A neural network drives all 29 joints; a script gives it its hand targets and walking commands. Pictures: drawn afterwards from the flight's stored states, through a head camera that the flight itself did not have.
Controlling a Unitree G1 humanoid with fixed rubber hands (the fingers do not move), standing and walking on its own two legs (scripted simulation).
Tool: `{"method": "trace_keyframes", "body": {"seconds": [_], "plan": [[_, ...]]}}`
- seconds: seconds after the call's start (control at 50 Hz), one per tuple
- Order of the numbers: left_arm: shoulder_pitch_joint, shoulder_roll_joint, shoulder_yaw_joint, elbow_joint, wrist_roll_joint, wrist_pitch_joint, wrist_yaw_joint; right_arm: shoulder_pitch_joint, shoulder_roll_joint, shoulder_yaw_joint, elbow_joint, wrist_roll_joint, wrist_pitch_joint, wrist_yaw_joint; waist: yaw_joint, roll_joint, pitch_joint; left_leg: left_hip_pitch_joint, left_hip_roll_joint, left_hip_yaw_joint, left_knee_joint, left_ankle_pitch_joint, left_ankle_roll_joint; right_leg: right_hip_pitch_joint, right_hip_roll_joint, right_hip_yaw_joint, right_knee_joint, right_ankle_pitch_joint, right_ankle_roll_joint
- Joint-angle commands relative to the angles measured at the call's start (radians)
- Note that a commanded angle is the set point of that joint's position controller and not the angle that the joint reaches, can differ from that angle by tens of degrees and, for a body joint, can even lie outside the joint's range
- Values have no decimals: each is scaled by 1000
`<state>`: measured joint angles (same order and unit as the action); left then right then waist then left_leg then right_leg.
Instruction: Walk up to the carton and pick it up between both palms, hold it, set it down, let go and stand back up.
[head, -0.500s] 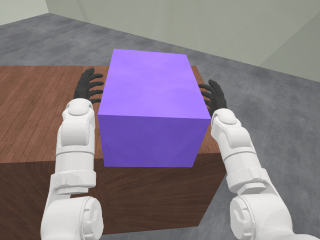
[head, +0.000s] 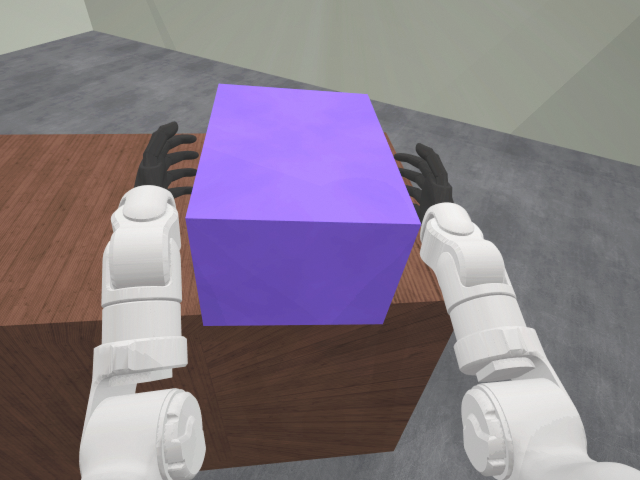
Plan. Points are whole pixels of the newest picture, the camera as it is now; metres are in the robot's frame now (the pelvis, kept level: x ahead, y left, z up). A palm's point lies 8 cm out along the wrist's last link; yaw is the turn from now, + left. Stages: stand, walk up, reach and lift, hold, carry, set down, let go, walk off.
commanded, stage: reach and lift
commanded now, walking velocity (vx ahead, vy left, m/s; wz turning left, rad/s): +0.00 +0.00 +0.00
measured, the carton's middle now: (295, 196) +0.48 +0.00 +0.14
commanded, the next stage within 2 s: hold in 0.88 s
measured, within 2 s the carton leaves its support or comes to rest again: neither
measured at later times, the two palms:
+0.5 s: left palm (154, 185) +0.38 +0.16 +0.23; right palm (438, 201) +0.38 -0.16 +0.20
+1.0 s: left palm (143, 177) +0.38 +0.17 +0.24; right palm (440, 184) +0.38 -0.16 +0.23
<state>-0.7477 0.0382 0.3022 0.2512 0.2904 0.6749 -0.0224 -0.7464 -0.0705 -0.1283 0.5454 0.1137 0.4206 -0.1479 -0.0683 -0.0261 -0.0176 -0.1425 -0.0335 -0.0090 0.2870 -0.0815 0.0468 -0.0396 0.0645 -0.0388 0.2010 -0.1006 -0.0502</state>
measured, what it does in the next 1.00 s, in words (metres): stands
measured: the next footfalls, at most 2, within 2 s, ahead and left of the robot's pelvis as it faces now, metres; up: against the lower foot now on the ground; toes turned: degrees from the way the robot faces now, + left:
none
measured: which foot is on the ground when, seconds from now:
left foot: down 0.00-1.00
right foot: down 0.00-1.00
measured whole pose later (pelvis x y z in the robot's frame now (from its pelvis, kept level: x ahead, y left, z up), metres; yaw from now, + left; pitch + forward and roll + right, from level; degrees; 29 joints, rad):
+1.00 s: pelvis +0.01 +0.00 +0.00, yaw +0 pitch -4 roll -1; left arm -0.71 0.05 0.29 0.06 0.27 0.82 -0.03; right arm -0.74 -0.11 -0.06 0.41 0.22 0.53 -0.19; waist -0.09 -0.04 -0.04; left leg -0.11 -0.04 -0.02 0.28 -0.09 0.04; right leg 0.01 0.06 -0.05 0.17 -0.10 -0.05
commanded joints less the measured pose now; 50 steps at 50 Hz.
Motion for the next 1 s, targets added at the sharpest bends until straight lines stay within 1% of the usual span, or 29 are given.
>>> {"method": "trace_keyframes", "body": {"seconds": [0.0, 0.02, 0.04, 0.06, 0.18, 0.22, 0.24, 0.26, 0.28, 0.34, 0.38, 0.4, 0.42, 0.46, 0.48, 0.54, 0.58, 0.6, 0.62, 0.64, 0.66, 0.68, 0.74, 0.8, 0.86, 0.88, 0.9, 0.94, 0.98], "plan": [[-501, -424, -346, -137, -146, -31, -162, -648, 307, 228, -260, 68, -52, 53, -17, 66, -388, 208, 53, -41, -18, 54, -42, 20, -56, 12, -24, 135, 58], [-510, -426, -346, -130, -149, -27, -162, -657, 302, 222, -250, 66, -47, 53, -19, 63, -369, 213, 58, -41, -21, 46, -45, 5, -54, 10, -30, 119, 51], [-509, -428, -357, -160, -153, -28, -162, -644, 307, 231, -263, 72, -46, 51, -22, 59, -379, 219, 56, -41, -13, 74, -47, 16, -53, 12, -27, 153, 52], [-502, -419, -340, -133, -149, -26, -164, -642, 303, 232, -260, 69, -45, 52, -16, 53, -391, 218, 52, -37, -16, 58, -44, 27, -59, 11, -27, 146, 54], [-495, -441, -397, -238, -167, 0, -160, -649, 303, 277, -340, 119, -39, 34, -26, 71, -425, 251, 53, -46, 1, 144, -51, 44, -47, 7, -20, 225, 52], [-459, -431, -385, -223, -160, 17, -166, -622, 291, 284, -337, 121, -25, 28, -20, 63, -398, 239, 53, -47, -2, 143, -50, 68, -55, 9, -22, 239, 55], [-460, -441, -392, -239, -160, 24, -167, -624, 288, 281, -337, 126, -21, 27, -25, 72, -383, 239, 57, -52, -8, 139, -54, 62, -50, 8, -24, 222, 51], [-470, -427, -392, -231, -161, 26, -166, -628, 279, 277, -333, 123, -19, 29, -18, 67, -379, 234, 61, -49, -13, 104, -57, 46, -52, 6, -30, 179, 48], [-471, -450, -399, -245, -159, 31, -162, -631, 280, 272, -325, 127, -15, 33, -23, 89, -359, 240, 62, -48, -18, 95, -65, 27, -49, 7, -36, 156, 43], [-494, -441, -397, -249, -173, 33, -158, -650, 284, 262, -335, 124, -15, 42, -19, 68, -368, 244, 60, -44, -21, 60, -64, 16, -49, -5, -37, 125, 47], [-483, -434, -394, -240, -173, 38, -159, -650, 267, 263, -334, 122, -9, 41, -22, 63, -367, 253, 62, -43, -16, 86, -62, 20, -51, 0, -36, 151, 49], [-463, -442, -401, -264, -169, 45, -159, -636, 272, 283, -350, 137, -8, 37, -16, 62, -395, 263, 62, -42, -10, 128, -61, 47, -49, 5, -34, 189, 49], [-463, -430, -393, -250, -165, 50, -160, -645, 274, 288, -351, 140, -4, 37, -13, 63, -392, 258, 55, -42, -9, 120, -56, 50, -53, 5, -30, 185, 54], [-463, -428, -388, -267, -171, 52, -165, -637, 291, 306, -366, 147, 1, 29, -12, 34, -397, 250, 53, -42, -10, 125, -48, 66, -53, 7, -27, 218, 60], [-461, -434, -388, -277, -171, 54, -166, -632, 290, 307, -368, 151, 4, 25, -13, 43, -397, 251, 51, -44, -11, 140, -48, 73, -56, 9, -22, 237, 60], [-466, -428, -383, -251, -167, 63, -171, -638, 274, 295, -340, 149, 12, 25, -9, 54, -343, 234, 58, -42, -16, 97, -58, 46, -60, 4, -33, 174, 51], [-473, -435, -406, -292, -182, 62, -168, -635, 276, 290, -358, 156, 10, 25, -15, 64, -365, 250, 60, -40, -16, 118, -64, 36, -53, 5, -35, 175, 46], [-473, -427, -400, -287, -184, 64, -169, -632, 280, 300, -368, 156, 11, 24, -13, 60, -375, 247, 56, -41, -13, 116, -58, 50, -59, 8, -32, 185, 49], [-462, -433, -408, -291, -188, 67, -172, -633, 276, 302, -376, 156, 13, 19, -23, 59, -390, 261, 57, -43, -7, 139, -58, 56, -58, 6, -28, 213, 51], [-457, -432, -400, -278, -183, 70, -176, -628, 284, 308, -373, 161, 19, 15, -13, 57, -379, 248, 53, -42, -5, 148, -54, 71, -62, 13, -26, 234, 52], [-466, -423, -403, -288, -187, 68, -180, -634, 284, 310, -380, 160, 21, 13, -22, 44, -389, 244, 52, -42, -5, 137, -48, 73, -64, 14, -23, 238, 59], [-469, -421, -392, -288, -184, 72, -182, -638, 294, 317, -373, 168, 27, 12, -11, 37, -375, 236, 50, -40, -10, 124, -45, 71, -65, 17, -26, 226, 58], [-477, -424, -397, -292, -185, 81, -178, -645, 281, 301, -365, 171, 35, 11, -13, 59, -354, 237, 54, -40, -16, 96, -55, 51, -61, 9, -30, 169, 47], [-466, -430, -396, -292, -191, 82, -180, -643, 294, 313, -386, 174, 38, 6, -10, 46, -375, 231, 46, -33, -12, 110, -51, 60, -62, 11, -32, 194, 54], [-501, -420, -408, -323, -192, 88, -178, -663, 283, 311, -389, 182, 47, 4, -14, 65, -381, 237, 48, -33, -14, 101, -55, 60, -58, 8, -31, 174, 47], [-548, -408, -402, -284, -215, 81, -173, -756, 272, 273, -439, 156, 36, 10, -52, 16, -447, 243, 31, -35, -1, 55, -40, 25, -49, -5, -46, 144, 55], [-544, -416, -406, -294, -209, 79, -166, -714, 273, 281, -403, 151, 42, 15, -46, 31, -423, 250, 39, -30, -13, 58, -33, 16, -53, 6, -40, 148, 54], [-501, -419, -403, -323, -197, 99, -160, -677, 273, 301, -404, 173, 51, 13, -31, 38, -429, 254, 40, -34, -8, 115, -34, 64, -57, 10, -35, 203, 52], [-443, -410, -393, -369, -182, 128, -166, -626, 279, 343, -431, 215, 71, -7, -16, 28, -432, 265, 35, -40, -2, 209, -29, 117, -69, 20, -29, 310, 59]]}}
